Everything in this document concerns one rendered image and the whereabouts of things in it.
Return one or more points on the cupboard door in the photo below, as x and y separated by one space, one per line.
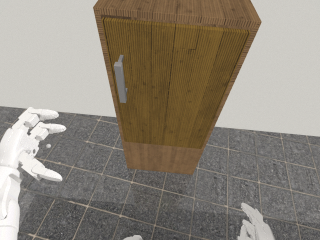
176 77

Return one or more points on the left robot forearm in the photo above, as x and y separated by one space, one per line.
10 180

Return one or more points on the handle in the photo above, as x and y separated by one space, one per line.
120 79

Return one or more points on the robot left hand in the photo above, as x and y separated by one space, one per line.
15 142

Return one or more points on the robot right hand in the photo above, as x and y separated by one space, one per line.
258 230

